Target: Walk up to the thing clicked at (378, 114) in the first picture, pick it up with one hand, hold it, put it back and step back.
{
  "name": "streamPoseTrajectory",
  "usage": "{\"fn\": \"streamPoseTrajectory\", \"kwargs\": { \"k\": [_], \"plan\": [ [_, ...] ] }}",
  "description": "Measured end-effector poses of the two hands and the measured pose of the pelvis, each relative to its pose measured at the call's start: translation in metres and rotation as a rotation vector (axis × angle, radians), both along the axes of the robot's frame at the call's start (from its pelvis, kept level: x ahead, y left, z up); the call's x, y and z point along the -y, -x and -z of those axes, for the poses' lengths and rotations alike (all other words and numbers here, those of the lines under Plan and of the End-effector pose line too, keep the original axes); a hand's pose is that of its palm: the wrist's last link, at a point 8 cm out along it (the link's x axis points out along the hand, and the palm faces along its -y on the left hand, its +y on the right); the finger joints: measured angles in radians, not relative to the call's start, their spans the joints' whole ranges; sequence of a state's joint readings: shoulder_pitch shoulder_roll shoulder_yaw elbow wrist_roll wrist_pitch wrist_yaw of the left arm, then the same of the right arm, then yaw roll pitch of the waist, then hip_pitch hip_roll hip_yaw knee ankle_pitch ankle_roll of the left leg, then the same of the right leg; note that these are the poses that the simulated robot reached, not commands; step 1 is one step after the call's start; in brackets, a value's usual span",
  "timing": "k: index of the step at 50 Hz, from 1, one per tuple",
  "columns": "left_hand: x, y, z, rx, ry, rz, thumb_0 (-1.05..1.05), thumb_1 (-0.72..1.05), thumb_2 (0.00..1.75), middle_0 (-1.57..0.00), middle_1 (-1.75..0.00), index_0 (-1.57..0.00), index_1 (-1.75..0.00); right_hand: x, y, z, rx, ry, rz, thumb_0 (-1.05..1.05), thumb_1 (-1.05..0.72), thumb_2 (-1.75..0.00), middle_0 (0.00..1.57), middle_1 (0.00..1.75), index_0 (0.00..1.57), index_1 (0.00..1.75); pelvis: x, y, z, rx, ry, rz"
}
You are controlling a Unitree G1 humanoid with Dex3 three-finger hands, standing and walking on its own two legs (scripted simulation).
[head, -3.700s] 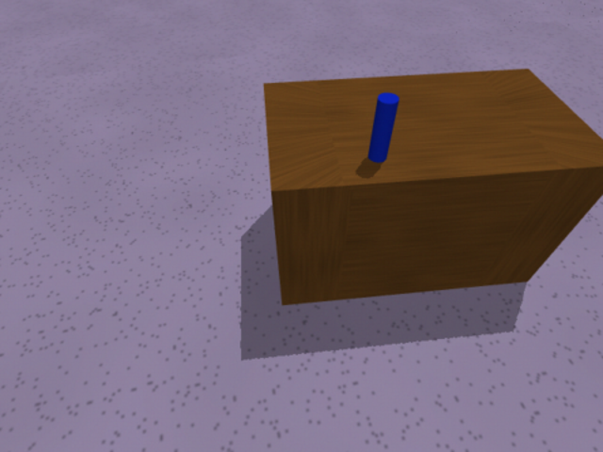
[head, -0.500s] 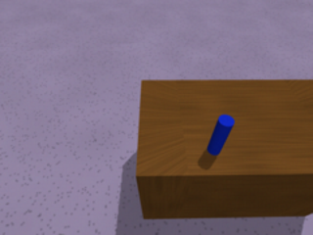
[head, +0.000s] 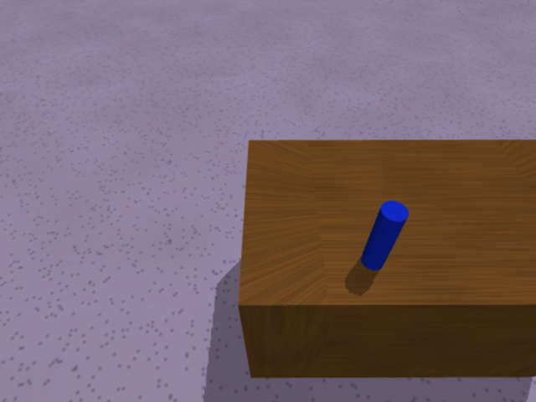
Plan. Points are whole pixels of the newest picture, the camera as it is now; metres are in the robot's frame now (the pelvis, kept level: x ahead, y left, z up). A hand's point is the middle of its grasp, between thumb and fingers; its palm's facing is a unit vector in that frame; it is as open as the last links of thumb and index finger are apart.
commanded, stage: walk up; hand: right
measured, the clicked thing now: (382, 238) +0.45 -0.22 -0.09
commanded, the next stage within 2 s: stand in 0.04 s
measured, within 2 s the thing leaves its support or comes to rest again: neither
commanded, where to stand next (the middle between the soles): +0.03 +0.00 m, yaw -1 degrees
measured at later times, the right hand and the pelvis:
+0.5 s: hand out of the picture +0.08 -0.26 -0.15, palm faces -0.02 +0.94 -0.34, open 7.4 cm; pelvis +0.00 +0.00 +0.00, yaw +0 degrees
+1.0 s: hand out of the picture +0.07 -0.26 -0.16, palm faces -0.03 +0.94 -0.34, open 7.4 cm; pelvis +0.00 +0.00 +0.00, yaw +0 degrees
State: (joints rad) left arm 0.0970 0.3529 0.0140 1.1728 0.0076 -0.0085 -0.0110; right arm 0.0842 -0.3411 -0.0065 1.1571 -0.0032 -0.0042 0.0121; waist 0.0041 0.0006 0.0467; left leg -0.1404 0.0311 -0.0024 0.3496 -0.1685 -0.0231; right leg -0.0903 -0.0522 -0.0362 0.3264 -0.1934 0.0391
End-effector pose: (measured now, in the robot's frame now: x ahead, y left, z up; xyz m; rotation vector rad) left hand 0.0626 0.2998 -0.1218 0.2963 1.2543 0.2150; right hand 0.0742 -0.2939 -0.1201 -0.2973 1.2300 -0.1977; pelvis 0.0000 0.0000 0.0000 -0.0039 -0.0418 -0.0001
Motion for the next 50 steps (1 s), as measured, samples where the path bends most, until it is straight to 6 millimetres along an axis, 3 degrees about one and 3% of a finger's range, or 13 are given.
{"fn": "streamPoseTrajectory", "kwargs": {
  "k": [18,50],
  "plan": [
    [0.003,-0.012,-0.002,0.023,-0.002,0.034,0.01,0.90,0.90,-0.20,-0.30,-0.21,-0.30,0.005,-0.002,-0.004,0.009,0.014,-0.009,0.01,-0.91,-0.90,0.20,0.30,0.20,0.30,0.001,0.000,-0.001,-0.005,0.000,0.002],
    [0.003,0.002,-0.002,0.001,-0.003,0.017,0.01,0.90,0.90,-0.20,-0.30,-0.21,-0.30,0.006,0.005,-0.001,-0.009,0.010,-0.018,0.01,-0.91,-0.90,0.20,0.30,0.20,0.30,0.003,0.001,-0.001,-0.002,-0.002,-0.004]
  ]
}}
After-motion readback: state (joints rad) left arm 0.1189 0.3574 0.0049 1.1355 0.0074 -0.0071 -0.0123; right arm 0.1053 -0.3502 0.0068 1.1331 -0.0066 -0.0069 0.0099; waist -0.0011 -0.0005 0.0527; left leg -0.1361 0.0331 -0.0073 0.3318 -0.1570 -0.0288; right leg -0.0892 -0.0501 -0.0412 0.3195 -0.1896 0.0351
